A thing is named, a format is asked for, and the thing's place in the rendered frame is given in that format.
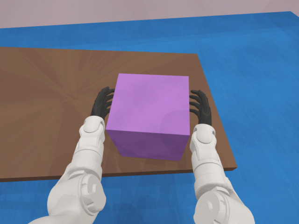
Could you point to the carton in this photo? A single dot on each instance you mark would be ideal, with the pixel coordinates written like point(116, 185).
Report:
point(149, 116)

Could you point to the robot left upper arm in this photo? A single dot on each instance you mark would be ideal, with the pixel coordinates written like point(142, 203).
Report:
point(75, 201)

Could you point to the right robot hand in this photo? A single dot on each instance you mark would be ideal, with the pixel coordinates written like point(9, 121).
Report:
point(204, 113)

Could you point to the robot right upper arm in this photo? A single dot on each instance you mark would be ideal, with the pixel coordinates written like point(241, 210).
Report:
point(214, 207)

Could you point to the right robot forearm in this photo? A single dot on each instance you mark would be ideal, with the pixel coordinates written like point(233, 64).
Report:
point(207, 167)

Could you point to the left robot forearm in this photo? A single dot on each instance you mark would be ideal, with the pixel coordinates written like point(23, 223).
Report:
point(88, 154)

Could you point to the table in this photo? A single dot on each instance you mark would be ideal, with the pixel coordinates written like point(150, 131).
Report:
point(46, 95)

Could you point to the left robot hand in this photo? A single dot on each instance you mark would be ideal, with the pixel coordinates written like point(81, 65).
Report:
point(100, 105)

